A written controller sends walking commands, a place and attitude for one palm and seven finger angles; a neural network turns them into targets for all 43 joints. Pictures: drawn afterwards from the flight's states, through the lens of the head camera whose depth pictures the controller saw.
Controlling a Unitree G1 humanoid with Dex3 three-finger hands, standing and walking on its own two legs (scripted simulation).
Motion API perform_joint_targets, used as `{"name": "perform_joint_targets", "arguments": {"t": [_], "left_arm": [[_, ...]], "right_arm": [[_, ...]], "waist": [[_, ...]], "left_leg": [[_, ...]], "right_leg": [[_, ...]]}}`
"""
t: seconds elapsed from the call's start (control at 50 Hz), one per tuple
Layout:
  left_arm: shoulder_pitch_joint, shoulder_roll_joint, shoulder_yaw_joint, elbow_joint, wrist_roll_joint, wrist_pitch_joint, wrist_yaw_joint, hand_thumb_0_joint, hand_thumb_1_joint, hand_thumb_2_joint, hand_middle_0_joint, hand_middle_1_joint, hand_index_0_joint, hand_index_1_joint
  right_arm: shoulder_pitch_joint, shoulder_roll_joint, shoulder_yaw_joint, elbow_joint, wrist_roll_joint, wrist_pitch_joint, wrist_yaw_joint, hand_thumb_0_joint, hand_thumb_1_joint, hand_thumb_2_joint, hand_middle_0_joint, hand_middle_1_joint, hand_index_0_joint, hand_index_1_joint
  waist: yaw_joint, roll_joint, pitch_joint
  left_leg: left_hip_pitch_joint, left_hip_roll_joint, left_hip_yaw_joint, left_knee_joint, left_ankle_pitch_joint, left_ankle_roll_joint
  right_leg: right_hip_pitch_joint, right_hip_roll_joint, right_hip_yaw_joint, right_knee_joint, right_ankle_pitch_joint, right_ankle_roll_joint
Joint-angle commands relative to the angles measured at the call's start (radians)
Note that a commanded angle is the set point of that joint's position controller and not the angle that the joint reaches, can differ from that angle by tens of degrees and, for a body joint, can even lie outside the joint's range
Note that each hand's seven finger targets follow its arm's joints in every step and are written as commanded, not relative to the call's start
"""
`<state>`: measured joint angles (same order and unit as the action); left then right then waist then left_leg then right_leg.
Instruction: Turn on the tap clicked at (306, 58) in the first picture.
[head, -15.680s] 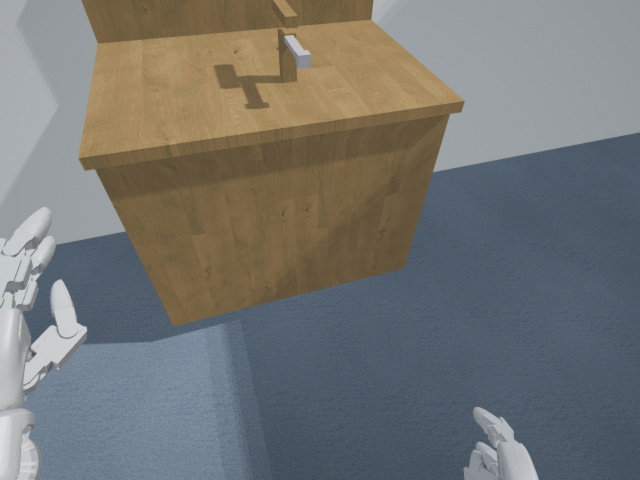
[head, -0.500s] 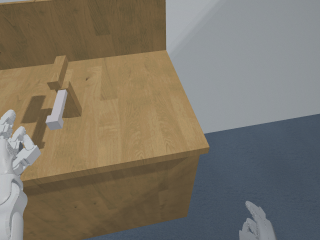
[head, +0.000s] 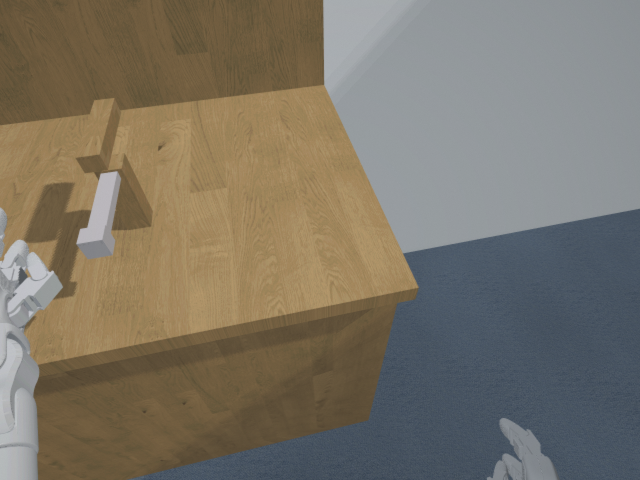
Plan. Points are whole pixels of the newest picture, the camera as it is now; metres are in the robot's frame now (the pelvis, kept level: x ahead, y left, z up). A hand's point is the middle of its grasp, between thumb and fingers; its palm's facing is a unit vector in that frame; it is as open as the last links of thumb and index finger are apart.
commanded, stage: reach beside the lever's end, fingers flat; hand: left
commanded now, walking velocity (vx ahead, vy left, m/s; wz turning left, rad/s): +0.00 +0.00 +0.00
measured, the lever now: (96, 242) +0.33 +0.30 +0.14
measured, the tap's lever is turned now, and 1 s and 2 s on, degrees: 0 0 5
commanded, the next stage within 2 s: push the lever round in 0.32 s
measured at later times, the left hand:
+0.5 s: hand (52, 289) +0.28 +0.33 +0.12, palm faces +0.54 -0.83 -0.11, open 7.9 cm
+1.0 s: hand (78, 287) +0.28 +0.30 +0.12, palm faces +0.55 -0.83 -0.10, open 7.9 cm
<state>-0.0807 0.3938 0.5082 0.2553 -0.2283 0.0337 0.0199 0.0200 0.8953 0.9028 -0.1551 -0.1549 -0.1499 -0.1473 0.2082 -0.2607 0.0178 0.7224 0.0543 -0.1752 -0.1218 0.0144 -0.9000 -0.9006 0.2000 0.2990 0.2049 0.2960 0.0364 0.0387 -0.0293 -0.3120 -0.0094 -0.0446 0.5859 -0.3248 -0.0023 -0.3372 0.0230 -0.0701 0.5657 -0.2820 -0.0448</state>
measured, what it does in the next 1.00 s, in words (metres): stands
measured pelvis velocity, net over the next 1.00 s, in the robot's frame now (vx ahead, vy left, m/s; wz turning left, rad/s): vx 0.00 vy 0.00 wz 0.00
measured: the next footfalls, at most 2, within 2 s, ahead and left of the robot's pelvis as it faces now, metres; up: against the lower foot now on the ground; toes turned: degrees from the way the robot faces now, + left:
none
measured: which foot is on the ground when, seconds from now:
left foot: down 0.00-1.00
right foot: down 0.00-1.00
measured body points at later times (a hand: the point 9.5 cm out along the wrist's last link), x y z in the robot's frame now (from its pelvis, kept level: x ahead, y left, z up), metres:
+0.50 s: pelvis +0.00 +0.01 +0.00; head +0.02 +0.00 +0.45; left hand +0.25 +0.38 +0.12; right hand +0.17 -0.23 -0.10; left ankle -0.01 +0.12 -0.73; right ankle +0.01 -0.09 -0.73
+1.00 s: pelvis +0.00 +0.00 +0.00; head +0.01 -0.02 +0.45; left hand +0.25 +0.34 +0.13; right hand +0.17 -0.25 -0.10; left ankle -0.01 +0.12 -0.73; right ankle +0.01 -0.09 -0.73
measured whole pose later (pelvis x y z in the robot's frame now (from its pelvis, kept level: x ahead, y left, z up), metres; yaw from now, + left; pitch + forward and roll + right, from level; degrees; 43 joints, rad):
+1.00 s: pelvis +0.00 +0.00 +0.00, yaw +0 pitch +2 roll +0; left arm -0.02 0.31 0.43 0.14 -0.21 0.03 0.09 0.02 0.90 0.90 -0.15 -0.15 -0.15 -0.15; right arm 0.19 -0.25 0.02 0.72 0.05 -0.15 -0.12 0.01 -0.90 -0.90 0.20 0.30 0.20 0.30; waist 0.05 0.05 -0.03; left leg -0.30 -0.01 -0.05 0.58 -0.32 -0.01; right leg -0.32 0.02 -0.07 0.57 -0.28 -0.05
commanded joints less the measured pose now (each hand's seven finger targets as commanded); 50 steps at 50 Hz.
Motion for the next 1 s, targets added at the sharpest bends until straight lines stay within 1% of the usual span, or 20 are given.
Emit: {"name": "perform_joint_targets", "arguments": {"t": [0.0,0.14,0.16,0.2,0.24,0.28,0.34,0.38,0.46,0.52,0.62,0.66,0.7,0.72,0.76,0.8,0.84,0.88,0.9,0.98], "left_arm": [[-0.258,0.303,0.074,-0.217,0.008,-0.096,-0.011,0.000,0.900,0.900,-0.150,-0.150,-0.150,-0.150],[-0.133,0.305,0.120,-0.193,-0.003,-0.091,-0.002,0.000,0.900,0.900,-0.150,-0.150,-0.150,-0.150],[-0.154,0.306,0.115,-0.215,-0.004,-0.091,-0.001,0.000,0.900,0.900,-0.150,-0.150,-0.150,-0.150],[-0.171,0.315,0.121,-0.258,0.005,-0.103,0.005,0.000,0.900,0.900,-0.150,-0.150,-0.150,-0.150],[-0.143,0.270,0.089,-0.318,0.002,-0.119,0.008,0.000,0.900,0.900,-0.150,-0.150,-0.150,-0.150],[-0.103,0.268,0.100,-0.317,-0.005,-0.124,0.006,0.000,0.900,0.900,-0.150,-0.150,-0.150,-0.150],[-0.100,0.220,0.063,-0.307,-0.012,-0.113,-0.003,0.000,0.900,0.900,-0.150,-0.150,-0.150,-0.150],[-0.129,0.220,0.051,-0.309,-0.015,-0.103,-0.008,0.000,0.900,0.900,-0.150,-0.150,-0.150,-0.150],[-0.198,0.188,-0.003,-0.354,0.002,-0.097,0.008,0.000,0.900,0.900,-0.150,-0.150,-0.150,-0.150],[-0.235,0.177,-0.020,-0.350,0.015,-0.100,0.029,0.000,0.900,0.900,-0.150,-0.150,-0.150,-0.150],[-0.175,0.188,0.003,-0.344,0.022,-0.081,0.051,0.000,0.900,0.900,-0.150,-0.150,-0.150,-0.150],[-0.162,0.191,0.014,-0.324,0.012,-0.065,0.054,0.000,0.900,0.900,-0.150,-0.150,-0.150,-0.150],[-0.124,0.208,0.041,-0.353,0.018,-0.063,0.064,0.000,0.900,0.900,-0.150,-0.150,-0.150,-0.150],[-0.103,0.196,0.037,-0.355,0.017,-0.062,0.066,0.000,0.900,0.900,-0.150,-0.150,-0.150,-0.150],[-0.112,0.166,0.008,-0.380,0.014,-0.062,0.067,0.000,0.900,0.900,-0.150,-0.150,-0.150,-0.150],[-0.116,0.192,0.033,-0.378,0.016,-0.066,0.071,0.000,0.900,0.900,-0.150,-0.150,-0.150,-0.150],[-0.137,0.169,0.007,-0.352,0.009,-0.065,0.067,0.000,0.900,0.900,-0.150,-0.150,-0.150,-0.150],[-0.198,0.169,-0.013,-0.356,0.010,-0.068,0.063,0.000,0.900,0.900,-0.150,-0.150,-0.150,-0.150],[-0.230,0.168,-0.024,-0.369,0.021,-0.073,0.068,0.000,0.900,0.900,-0.150,-0.150,-0.150,-0.150],[-0.243,0.176,-0.027,-0.332,0.018,-0.083,0.072,0.000,0.900,0.900,-0.150,-0.150,-0.150,-0.150]], "right_arm": [[-0.073,-0.131,-0.050,-0.143,0.003,-0.048,-0.010,0.000,-0.900,-0.900,0.200,0.300,0.200,0.300],[-0.055,-0.131,-0.059,-0.159,0.000,-0.040,0.001,0.000,-0.900,-0.900,0.200,0.300,0.200,0.300],[-0.057,-0.132,-0.058,-0.162,0.001,-0.037,0.002,0.000,-0.900,-0.900,0.200,0.300,0.200,0.300],[-0.066,-0.126,-0.057,-0.161,0.001,-0.037,0.002,0.000,-0.900,-0.900,0.200,0.300,0.200,0.300],[-0.060,-0.121,-0.061,-0.169,-0.005,-0.046,0.007,0.000,-0.900,-0.900,0.200,0.300,0.200,0.300],[-0.052,-0.125,-0.066,-0.164,-0.006,-0.049,0.007,0.000,-0.900,-0.900,0.200,0.300,0.200,0.300],[-0.060,-0.125,-0.062,-0.158,-0.002,-0.052,0.005,0.000,-0.900,-0.900,0.200,0.300,0.200,0.300],[-0.068,-0.128,-0.060,-0.157,0.001,-0.054,-0.001,0.000,-0.900,-0.900,0.200,0.300,0.200,0.300],[-0.086,-0.122,-0.054,-0.154,-0.001,-0.060,-0.009,0.000,-0.900,-0.900,0.200,0.300,0.200,0.300],[-0.090,-0.121,-0.049,-0.145,-0.003,-0.061,-0.010,0.000,-0.900,-0.900,0.200,0.300,0.200,0.300],[-0.101,-0.112,-0.046,-0.156,-0.006,-0.047,-0.003,0.000,-0.900,-0.900,0.200,0.300,0.200,0.300],[-0.107,-0.113,-0.046,-0.162,-0.004,-0.037,-0.001,0.000,-0.900,-0.900,0.200,0.300,0.200,0.300],[-0.114,-0.106,-0.046,-0.168,-0.005,-0.031,0.002,0.000,-0.900,-0.900,0.200,0.300,0.200,0.300],[-0.106,-0.106,-0.047,-0.173,-0.006,-0.028,0.005,0.000,-0.900,-0.900,0.200,0.300,0.200,0.300],[-0.109,-0.104,-0.047,-0.177,-0.005,-0.026,0.008,0.000,-0.900,-0.900,0.200,0.300,0.200,0.300],[-0.113,-0.104,-0.047,-0.167,-0.004,-0.022,0.007,0.000,-0.900,-0.900,0.200,0.300,0.200,0.300],[-0.114,-0.110,-0.047,-0.168,0.000,-0.022,0.004,0.000,-0.900,-0.900,0.200,0.300,0.200,0.300],[-0.120,-0.112,-0.045,-0.162,0.002,-0.025,-0.002,0.000,-0.900,-0.900,0.200,0.300,0.200,0.300],[-0.129,-0.107,-0.042,-0.156,0.003,-0.026,-0.006,0.000,-0.900,-0.900,0.200,0.300,0.200,0.300],[-0.122,-0.116,-0.046,-0.150,-0.002,-0.031,-0.009,0.000,-0.900,-0.900,0.200,0.300,0.200,0.300]], "waist": [[-0.002,0.060,-0.217],[0.025,0.020,-0.226],[0.015,0.018,-0.224],[0.018,0.069,-0.222],[0.019,0.086,-0.251],[0.019,0.050,-0.255],[0.012,0.044,-0.207],[0.003,0.016,-0.194],[-0.006,0.071,-0.194],[-0.015,0.034,-0.189],[0.011,0.048,-0.220],[0.011,-0.007,-0.203],[0.030,0.037,-0.216],[0.030,0.019,-0.231],[0.020,0.039,-0.223],[0.020,0.038,-0.197],[0.004,-0.016,-0.185],[-0.006,0.009,-0.174],[-0.010,0.059,-0.160],[-0.013,-0.015,-0.200]], "left_leg": [[0.031,-0.011,0.008,-0.069,0.241,0.028],[0.015,-0.008,0.011,-0.069,0.295,0.023],[0.013,-0.009,0.011,-0.069,0.295,0.023],[0.031,-0.006,0.009,-0.070,0.309,0.019],[0.064,-0.004,0.007,-0.066,0.352,0.011],[0.068,0.000,0.007,-0.059,0.384,0.008],[0.054,-0.002,0.002,-0.066,0.346,0.005],[0.048,-0.002,-0.003,-0.073,0.308,0.007],[0.072,-0.004,-0.007,-0.079,0.269,0.002],[0.073,-0.003,-0.014,-0.083,0.248,0.001],[0.062,-0.005,-0.003,-0.083,0.288,-0.003],[0.042,-0.005,0.006,-0.082,0.283,0.006],[0.049,-0.004,0.009,-0.081,0.313,0.002],[0.049,-0.005,0.011,-0.080,0.331,0.002],[0.057,-0.005,0.019,-0.072,0.335,0.007],[0.046,-0.003,0.016,-0.076,0.312,0.009],[0.029,-0.005,0.018,-0.077,0.262,0.019],[0.025,-0.009,0.019,-0.078,0.213,0.023],[0.034,-0.011,0.020,-0.078,0.195,0.025],[0.021,-0.014,0.019,-0.073,0.173,0.032]], "right_leg": [[0.124,-0.022,0.037,-0.065,0.209,0.019],[0.148,-0.020,0.031,-0.055,0.263,0.022],[0.145,-0.020,0.031,-0.054,0.265,0.023],[0.141,-0.019,0.031,-0.052,0.261,0.019],[0.140,-0.016,0.027,-0.044,0.279,0.016],[0.140,-0.014,0.024,-0.039,0.303,0.018],[0.116,-0.015,0.021,-0.045,0.269,0.018],[0.104,-0.016,0.018,-0.051,0.237,0.018],[0.080,-0.019,0.020,-0.057,0.189,0.015],[0.074,-0.018,0.018,-0.058,0.171,0.015],[0.126,-0.024,0.023,-0.054,0.222,0.014],[0.136,-0.025,0.025,-0.062,0.242,0.019],[0.158,-0.025,0.027,-0.058,0.265,0.016],[0.169,-0.025,0.026,-0.053,0.284,0.017],[0.157,-0.025,0.030,-0.055,0.300,0.019],[0.154,-0.024,0.031,-0.062,0.281,0.018],[0.135,-0.024,0.035,-0.070,0.245,0.024],[0.120,-0.027,0.044,-0.081,0.196,0.025],[0.105,-0.028,0.047,-0.085,0.172,0.022],[0.129,-0.032,0.059,-0.092,0.159,0.029]]}}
